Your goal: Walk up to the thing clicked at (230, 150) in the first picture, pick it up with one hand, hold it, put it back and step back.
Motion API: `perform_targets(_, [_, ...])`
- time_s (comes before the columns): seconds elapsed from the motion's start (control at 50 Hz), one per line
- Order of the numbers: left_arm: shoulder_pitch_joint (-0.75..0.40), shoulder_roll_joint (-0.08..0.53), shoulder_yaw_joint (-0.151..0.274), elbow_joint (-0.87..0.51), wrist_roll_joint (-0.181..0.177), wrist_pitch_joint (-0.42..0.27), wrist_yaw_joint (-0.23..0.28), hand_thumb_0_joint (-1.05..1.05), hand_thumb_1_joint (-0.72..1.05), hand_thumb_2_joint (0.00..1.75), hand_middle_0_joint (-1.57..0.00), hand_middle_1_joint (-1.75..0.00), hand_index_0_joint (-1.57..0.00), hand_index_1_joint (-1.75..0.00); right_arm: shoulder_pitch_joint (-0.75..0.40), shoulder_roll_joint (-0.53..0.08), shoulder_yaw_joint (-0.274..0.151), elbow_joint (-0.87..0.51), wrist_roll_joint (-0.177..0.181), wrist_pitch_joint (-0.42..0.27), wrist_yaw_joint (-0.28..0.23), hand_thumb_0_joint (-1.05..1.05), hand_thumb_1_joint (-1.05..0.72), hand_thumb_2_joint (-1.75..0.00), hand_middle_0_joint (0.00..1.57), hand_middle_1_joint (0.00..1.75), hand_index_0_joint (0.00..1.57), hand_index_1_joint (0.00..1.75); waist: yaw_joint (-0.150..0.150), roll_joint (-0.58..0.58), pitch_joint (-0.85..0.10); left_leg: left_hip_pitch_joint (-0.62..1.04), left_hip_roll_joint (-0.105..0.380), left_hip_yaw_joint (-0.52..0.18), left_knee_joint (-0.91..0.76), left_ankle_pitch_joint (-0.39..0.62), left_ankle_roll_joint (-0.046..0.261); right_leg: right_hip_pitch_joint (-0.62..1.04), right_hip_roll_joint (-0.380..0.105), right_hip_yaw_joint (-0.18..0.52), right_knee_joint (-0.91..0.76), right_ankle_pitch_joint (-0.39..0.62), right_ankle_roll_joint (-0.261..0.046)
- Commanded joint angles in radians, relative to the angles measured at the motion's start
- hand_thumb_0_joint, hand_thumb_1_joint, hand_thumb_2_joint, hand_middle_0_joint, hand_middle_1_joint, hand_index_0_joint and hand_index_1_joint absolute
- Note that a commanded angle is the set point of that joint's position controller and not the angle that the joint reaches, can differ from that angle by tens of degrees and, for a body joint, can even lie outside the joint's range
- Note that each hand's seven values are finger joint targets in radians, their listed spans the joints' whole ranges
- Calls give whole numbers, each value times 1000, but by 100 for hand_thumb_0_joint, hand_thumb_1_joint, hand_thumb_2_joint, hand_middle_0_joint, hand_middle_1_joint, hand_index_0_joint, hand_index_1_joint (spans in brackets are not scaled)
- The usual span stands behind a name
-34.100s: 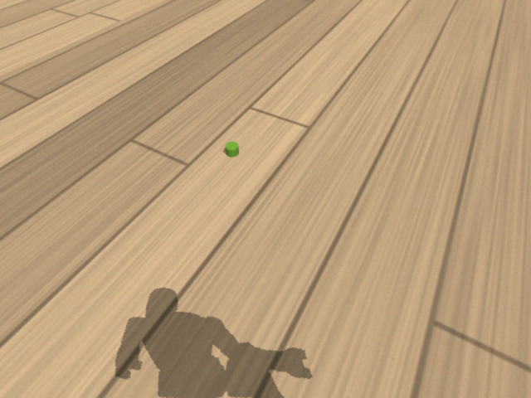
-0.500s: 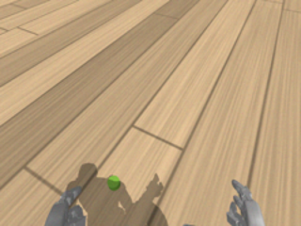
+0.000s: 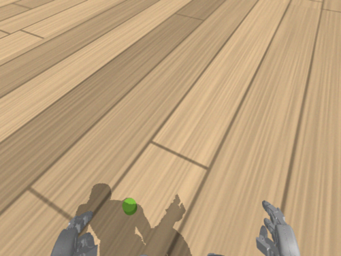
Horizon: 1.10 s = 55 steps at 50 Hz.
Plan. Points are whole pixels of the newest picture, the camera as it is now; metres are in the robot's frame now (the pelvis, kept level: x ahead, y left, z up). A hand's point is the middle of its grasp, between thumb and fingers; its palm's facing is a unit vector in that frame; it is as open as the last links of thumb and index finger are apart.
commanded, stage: home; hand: left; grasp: from above
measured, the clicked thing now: (129, 206) +0.48 +0.22 -0.69
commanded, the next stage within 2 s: stand in 0.78 s
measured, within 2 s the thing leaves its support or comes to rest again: neither
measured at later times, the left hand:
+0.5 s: hand (95, 245) +0.17 +0.18 -0.05, palm faces +0.04 -0.98 -0.20, open 7.4 cm
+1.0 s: hand (88, 252) +0.16 +0.20 -0.08, palm faces +0.01 -0.95 -0.31, open 7.4 cm
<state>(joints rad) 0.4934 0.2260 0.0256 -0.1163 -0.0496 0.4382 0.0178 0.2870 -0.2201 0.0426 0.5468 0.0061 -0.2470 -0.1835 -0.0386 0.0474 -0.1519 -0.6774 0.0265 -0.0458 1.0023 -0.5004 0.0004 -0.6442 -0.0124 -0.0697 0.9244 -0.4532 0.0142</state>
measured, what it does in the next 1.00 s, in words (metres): stands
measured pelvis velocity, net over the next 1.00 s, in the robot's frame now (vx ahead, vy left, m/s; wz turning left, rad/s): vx -0.01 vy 0.00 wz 0.01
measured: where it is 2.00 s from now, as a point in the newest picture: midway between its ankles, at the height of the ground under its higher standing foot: outside the picture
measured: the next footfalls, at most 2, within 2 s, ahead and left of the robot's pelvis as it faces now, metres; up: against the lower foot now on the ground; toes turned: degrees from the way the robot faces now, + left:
none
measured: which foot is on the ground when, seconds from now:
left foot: down 0.00-1.00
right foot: down 0.00-1.00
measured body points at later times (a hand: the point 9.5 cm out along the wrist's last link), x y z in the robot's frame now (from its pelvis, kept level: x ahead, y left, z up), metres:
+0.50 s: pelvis +0.01 +0.00 +0.00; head +0.03 +0.01 +0.45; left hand +0.17 +0.23 -0.03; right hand +0.17 -0.24 -0.06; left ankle +0.00 +0.11 -0.68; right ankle +0.00 -0.13 -0.68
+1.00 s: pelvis -0.01 +0.00 +0.01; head +0.02 +0.01 +0.46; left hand +0.16 +0.25 -0.06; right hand +0.15 -0.25 -0.09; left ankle +0.00 +0.11 -0.68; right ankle +0.00 -0.13 -0.68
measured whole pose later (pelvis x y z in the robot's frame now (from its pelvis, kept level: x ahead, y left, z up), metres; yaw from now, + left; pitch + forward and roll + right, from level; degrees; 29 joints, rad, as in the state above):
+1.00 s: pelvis -0.01 +0.00 +0.01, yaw +0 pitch +4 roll -1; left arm 0.26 0.26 0.00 0.36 0.05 0.16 0.03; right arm 0.18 -0.26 0.01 0.74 -0.09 -0.09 -0.06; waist 0.01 0.00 -0.02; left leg -0.51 -0.01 -0.02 0.89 -0.45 0.01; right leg -0.50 -0.04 -0.04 0.86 -0.43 0.02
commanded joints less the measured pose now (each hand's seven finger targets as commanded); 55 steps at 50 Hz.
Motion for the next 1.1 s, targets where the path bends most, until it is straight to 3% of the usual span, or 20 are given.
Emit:
perform_targets(0.0, [-18,102,67,-180,0,-53,10,0,90,90,-20,-30,-20,-30,-66,-122,-59,-154,0,-56,-15,0,-90,-90,20,30,20,30,-2,-5,-79,71,-23,-1,-166,210,14,67,30,-2,-141,167,-15])
perform_targets(0.14, [-9,106,65,-208,2,-56,12,0,90,90,-20,-30,-20,-30,-63,-119,-62,-156,2,-51,-14,0,-90,-90,20,30,20,30,5,12,-109,88,-20,-5,-163,270,9,80,31,-3,-126,214,-19])
perform_targets(0.3, [-3,102,64,-183,0,-49,9,0,90,90,-20,-30,-20,-30,-50,-124,-65,-151,0,-45,-12,0,-90,-90,20,30,20,30,-6,-3,-110,93,-23,1,-146,308,12,92,27,1,-127,254,-16])
perform_targets(0.44, [-1,96,58,-180,1,-53,12,0,90,90,-20,-30,-20,-30,-60,-124,-64,-160,0,-42,-10,0,-90,-90,20,30,20,30,-1,-9,-88,82,-18,-6,-163,266,10,76,32,-7,-128,213,-17])
perform_targets(0.48, [-18,108,61,-216,0,-56,10,0,90,90,-20,-30,-20,-30,-55,-124,-67,-159,1,-42,-8,0,-90,-90,20,30,20,30,-3,26,-123,106,-16,-12,-158,321,4,80,30,-6,-112,248,-21])
perform_targets(0.56, [-8,102,63,-204,-1,-56,12,0,90,90,-20,-30,-20,-30,-60,-120,-65,-166,1,-40,-8,0,-90,-90,20,30,20,30,1,-7,-115,91,-17,-8,-149,329,7,94,31,-6,-115,265,-17])
perform_targets(0.66, [7,98,60,-164,1,-51,10,0,90,90,-20,-30,-20,-30,-51,-125,-68,-153,0,-37,-7,0,-90,-90,20,30,20,30,-9,2,-94,89,-21,-2,-153,280,10,78,28,-1,-125,228,-17])
perform_targets(0.74, [-12,106,62,-216,0,-55,11,0,90,90,-20,-30,-20,-30,-55,-122,-69,-169,1,-35,-7,0,-90,-90,20,30,20,30,2,13,-126,103,-19,-4,-146,336,5,92,27,-3,-114,268,-18])
perform_targets(0.78, [-8,100,61,-176,1,-52,13,0,90,90,-20,-30,-20,-30,-59,-123,-66,-167,2,-35,-7,0,-90,-90,20,30,20,30,-2,-17,-87,79,-20,-2,-151,291,11,79,29,-4,-125,238,-15])
perform_targets(0.84, [-14,107,63,-193,3,-51,13,0,90,90,-20,-30,-20,-30,-59,-125,-68,-166,2,-35,-7,0,-90,-90,20,30,20,30,-2,7,-100,91,-17,-7,-159,284,8,76,30,-5,-122,226,-19])
perform_targets(0.86, [-290,178,64,158,118,-251,51,0,90,90,-20,-30,-20,-30,-136,-226,-104,72,-127,75,53,0,-90,-90,20,30,20,30,76,-61,151,79,13,-32,-239,420,52,254,-61,86,-189,215,-52])
perform_targets(0.88, [-213,188,83,327,124,-313,46,0,90,90,-20,-30,-20,-30,-122,-231,-116,88,-126,112,79,0,-90,-90,20,30,20,30,65,-83,46,168,10,-16,-243,457,64,275,-67,127,-180,234,-89])
perform_targets(0.9, [-199,208,78,363,119,-344,39,0,90,90,-20,-30,-20,-30,-119,-247,-122,61,-133,132,96,0,-90,-90,20,30,20,30,54,-75,46,190,11,-46,-254,397,69,240,-61,147,-213,223,-97])
perform_targets(0.92, [-192,221,66,411,123,-369,37,0,90,90,-20,-30,-20,-30,-129,-244,-126,80,-116,142,112,0,-90,-90,20,30,20,30,67,-62,42,204,9,-58,-263,382,68,300,-75,146,-216,254,-92])
perform_targets(0.94, [-225,213,66,451,121,-383,33,0,90,90,-20,-30,-20,-30,-119,-213,-123,106,-88,144,129,0,-90,-90,20,30,20,30,60,-69,1,240,-1,-33,-271,383,60,333,-93,161,-214,293,-88])
perform_targets(0.96, [-265,204,65,493,114,-385,27,0,90,90,-20,-30,-20,-30,-118,-200,-116,125,-73,149,144,0,-90,-90,20,30,20,30,62,-89,26,272,-9,-26,-306,331,56,298,-93,154,-238,234,-78])
perform_targets(1.04, [-308,201,65,666,102,-412,26,0,90,90,-20,-30,-20,-30,-154,-199,-127,193,-64,168,166,0,-90,-90,20,30,20,30,71,-66,55,313,0,-50,-375,279,62,322,-95,137,-329,178,-51])
perform_targets(1.08, [-314,198,65,739,102,-427,27,0,90,90,-20,-30,-20,-30,-147,-204,-129,228,-66,176,164,0,-90,-90,20,30,20,30,68,-39,65,360,16,-64,-417,318,62,339,-86,117,-339,220,-39])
